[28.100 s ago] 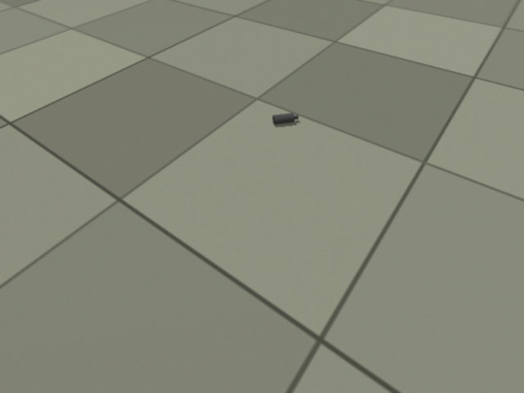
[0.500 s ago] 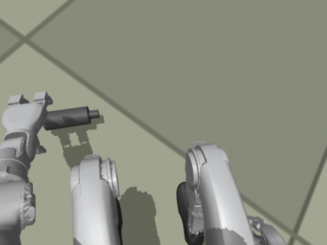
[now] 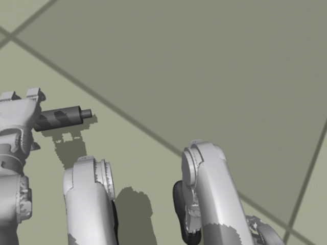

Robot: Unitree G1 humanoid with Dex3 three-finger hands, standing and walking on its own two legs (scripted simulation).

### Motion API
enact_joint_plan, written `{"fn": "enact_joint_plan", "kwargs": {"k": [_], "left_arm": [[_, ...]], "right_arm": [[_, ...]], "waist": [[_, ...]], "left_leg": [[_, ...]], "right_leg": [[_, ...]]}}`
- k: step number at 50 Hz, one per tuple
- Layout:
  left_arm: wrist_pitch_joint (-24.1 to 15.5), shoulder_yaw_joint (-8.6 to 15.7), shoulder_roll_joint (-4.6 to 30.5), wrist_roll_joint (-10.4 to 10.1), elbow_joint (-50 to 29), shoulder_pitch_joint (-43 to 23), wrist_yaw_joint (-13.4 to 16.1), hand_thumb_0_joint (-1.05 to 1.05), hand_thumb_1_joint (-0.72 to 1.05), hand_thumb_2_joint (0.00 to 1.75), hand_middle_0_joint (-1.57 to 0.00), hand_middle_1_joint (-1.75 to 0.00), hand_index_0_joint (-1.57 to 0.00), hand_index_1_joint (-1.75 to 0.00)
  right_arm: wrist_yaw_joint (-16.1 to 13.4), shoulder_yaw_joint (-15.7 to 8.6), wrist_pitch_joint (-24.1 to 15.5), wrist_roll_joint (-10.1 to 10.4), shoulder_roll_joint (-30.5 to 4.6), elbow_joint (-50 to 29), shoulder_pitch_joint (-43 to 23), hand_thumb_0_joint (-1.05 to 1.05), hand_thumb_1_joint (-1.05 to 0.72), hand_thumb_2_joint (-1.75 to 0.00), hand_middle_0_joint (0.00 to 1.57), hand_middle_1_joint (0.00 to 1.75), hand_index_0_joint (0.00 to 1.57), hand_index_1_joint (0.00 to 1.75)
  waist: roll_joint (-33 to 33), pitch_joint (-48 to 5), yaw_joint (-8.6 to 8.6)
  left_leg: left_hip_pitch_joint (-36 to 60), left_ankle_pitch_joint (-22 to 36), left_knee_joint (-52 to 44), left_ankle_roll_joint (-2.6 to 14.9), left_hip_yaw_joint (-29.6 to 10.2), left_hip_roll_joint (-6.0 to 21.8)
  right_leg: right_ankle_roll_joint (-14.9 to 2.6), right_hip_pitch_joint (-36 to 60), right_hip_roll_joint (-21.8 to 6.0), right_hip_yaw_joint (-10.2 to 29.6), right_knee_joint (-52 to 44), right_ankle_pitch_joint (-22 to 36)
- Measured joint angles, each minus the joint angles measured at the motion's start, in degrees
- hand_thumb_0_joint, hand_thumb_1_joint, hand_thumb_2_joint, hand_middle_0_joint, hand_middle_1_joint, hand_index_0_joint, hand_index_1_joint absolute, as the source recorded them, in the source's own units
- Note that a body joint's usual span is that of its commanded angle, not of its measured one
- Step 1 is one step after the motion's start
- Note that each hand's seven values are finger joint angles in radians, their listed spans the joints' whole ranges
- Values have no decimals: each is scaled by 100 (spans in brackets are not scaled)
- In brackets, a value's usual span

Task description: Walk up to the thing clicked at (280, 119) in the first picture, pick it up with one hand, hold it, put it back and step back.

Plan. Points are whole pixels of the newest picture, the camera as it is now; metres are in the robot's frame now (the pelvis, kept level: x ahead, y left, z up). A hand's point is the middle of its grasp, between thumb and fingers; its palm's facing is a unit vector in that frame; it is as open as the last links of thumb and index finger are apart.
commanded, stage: rise first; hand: left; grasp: from above
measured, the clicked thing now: (64, 117) +0.47 +0.26 -0.29
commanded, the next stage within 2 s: approach in 1.10 s
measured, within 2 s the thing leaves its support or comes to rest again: neither
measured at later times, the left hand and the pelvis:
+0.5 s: hand (31, 120) +0.43 +0.31 -0.18, palm faces -0.44 -0.08 -0.89, open 13.8 cm; pelvis +0.00 +0.00 +0.00, yaw -1 degrees
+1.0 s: hand (28, 121) +0.43 +0.31 -0.17, palm faces -0.46 -0.08 -0.88, open 13.8 cm; pelvis +0.00 +0.00 +0.00, yaw -1 degrees
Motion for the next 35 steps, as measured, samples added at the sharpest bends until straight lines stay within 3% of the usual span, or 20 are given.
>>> {"fn": "enact_joint_plan", "kwargs": {"k": [23, 35], "left_arm": [[-30, -7, 245, 60, 290, -266, -37, 0, -48, 98, -16, -93, -15, -94], [52, -32, 218, 13, 220, -267, -98, 0, -49, 99, -15, -94, -14, -95]], "right_arm": [[-11, 212, 26, -81, -23, -33, 104, 0, -90, -90, 20, 30, 21, 30], [-8, 208, 18, -49, -13, -82, 117, 0, -90, -90, 20, 30, 21, 30]], "waist": [[-19, 23, -172], [21, -6, -174]], "left_leg": [[-85, 10, 97, -9, -80, -12], [-62, 27, 29, 0, -62, -17]], "right_leg": [[1, -54, 18, -64, 41, 32], [0, -25, 8, -56, -21, 40]]}}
